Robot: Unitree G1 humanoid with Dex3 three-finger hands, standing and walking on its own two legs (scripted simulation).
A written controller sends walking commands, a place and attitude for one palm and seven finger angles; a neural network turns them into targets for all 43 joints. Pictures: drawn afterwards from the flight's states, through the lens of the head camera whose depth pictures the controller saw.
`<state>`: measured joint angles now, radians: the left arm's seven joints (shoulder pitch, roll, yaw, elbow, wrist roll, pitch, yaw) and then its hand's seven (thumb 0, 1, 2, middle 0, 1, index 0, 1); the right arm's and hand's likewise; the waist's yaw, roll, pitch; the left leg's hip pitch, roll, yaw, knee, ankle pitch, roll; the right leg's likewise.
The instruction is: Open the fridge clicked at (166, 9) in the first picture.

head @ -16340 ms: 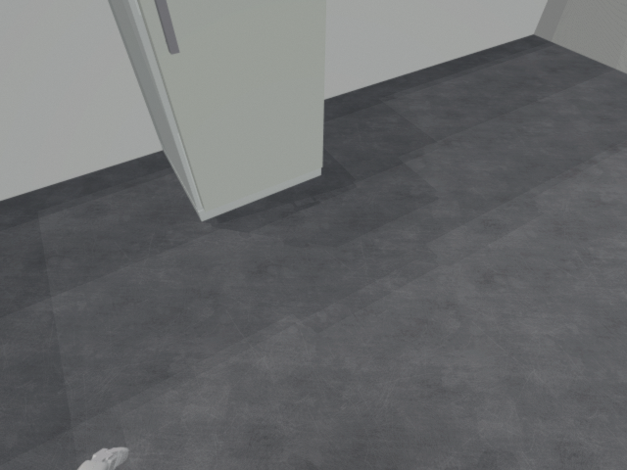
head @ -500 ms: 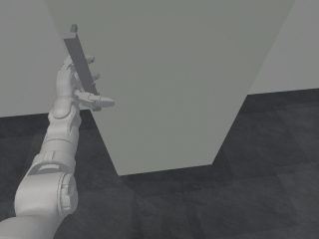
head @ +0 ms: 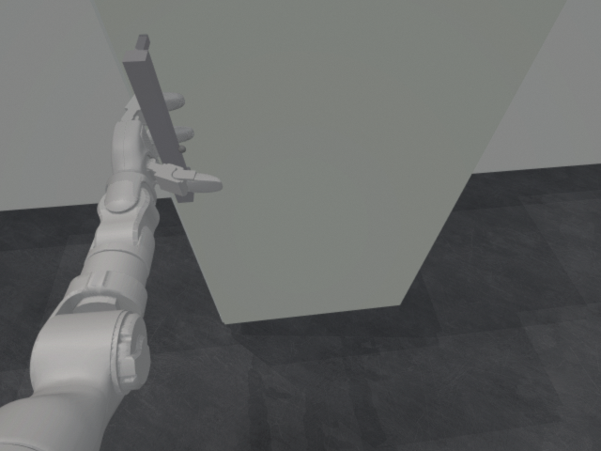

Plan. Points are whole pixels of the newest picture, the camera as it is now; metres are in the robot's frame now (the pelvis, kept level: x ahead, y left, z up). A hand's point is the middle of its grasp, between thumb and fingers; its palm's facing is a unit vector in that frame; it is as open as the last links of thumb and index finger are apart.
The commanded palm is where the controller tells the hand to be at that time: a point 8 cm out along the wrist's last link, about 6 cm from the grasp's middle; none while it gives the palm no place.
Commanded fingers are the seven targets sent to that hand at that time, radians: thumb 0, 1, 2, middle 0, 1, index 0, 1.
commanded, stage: slide the fingers in behind the handle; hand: left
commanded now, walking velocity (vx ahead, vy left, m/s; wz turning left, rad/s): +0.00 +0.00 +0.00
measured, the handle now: (167, 129) +0.52 +0.18 +0.14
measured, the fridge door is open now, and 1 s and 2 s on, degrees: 0 0 0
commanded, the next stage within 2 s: grip the handle and tug to test in 0.08 s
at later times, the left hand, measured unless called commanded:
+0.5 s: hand (180, 151) +0.47 +0.15 +0.14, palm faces +0.10 -1.00 +0.01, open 11.5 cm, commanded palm +0.44 +0.20 +0.14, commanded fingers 0.00 0.29 0.64 -0.38 -1.31 -0.38 -1.31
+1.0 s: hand (179, 150) +0.47 +0.15 +0.14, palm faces +0.11 -0.99 +0.00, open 5.7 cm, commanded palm +0.44 +0.20 +0.14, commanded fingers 0.00 0.90 0.90 -0.45 -1.40 -0.45 -1.40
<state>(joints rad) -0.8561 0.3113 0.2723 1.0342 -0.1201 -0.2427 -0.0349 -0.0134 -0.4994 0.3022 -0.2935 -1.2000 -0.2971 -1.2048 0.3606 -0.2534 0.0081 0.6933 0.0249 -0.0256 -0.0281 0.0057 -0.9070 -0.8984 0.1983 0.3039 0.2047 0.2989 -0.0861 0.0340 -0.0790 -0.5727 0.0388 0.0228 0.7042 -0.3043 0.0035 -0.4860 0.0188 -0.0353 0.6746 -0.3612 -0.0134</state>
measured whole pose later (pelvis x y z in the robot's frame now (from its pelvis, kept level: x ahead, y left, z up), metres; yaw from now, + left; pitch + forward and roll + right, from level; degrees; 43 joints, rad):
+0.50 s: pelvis +0.00 +0.01 +0.00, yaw +0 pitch +9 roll -1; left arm -0.81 0.28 0.26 0.96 -0.12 -0.21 -0.01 -0.01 -0.13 0.46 -0.33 -1.25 -0.34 -1.26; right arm 0.35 -0.25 0.01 0.68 0.03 -0.02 -0.03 0.01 -0.91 -0.90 0.20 0.30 0.20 0.30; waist -0.08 0.04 -0.08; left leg -0.55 0.04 0.03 0.70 -0.31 0.01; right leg -0.46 0.02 -0.03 0.66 -0.36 -0.01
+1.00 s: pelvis +0.00 +0.00 +0.00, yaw +0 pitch +9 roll -1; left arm -0.84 0.30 0.26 1.01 -0.13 -0.24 -0.01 0.01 0.68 0.80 -0.41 -1.39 -0.40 -1.40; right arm 0.37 -0.25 0.00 0.71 0.03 -0.03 -0.03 0.01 -0.91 -0.90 0.20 0.30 0.20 0.30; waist -0.08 0.04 -0.08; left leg -0.56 0.04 0.02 0.71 -0.31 0.00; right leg -0.47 0.02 -0.04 0.67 -0.36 -0.01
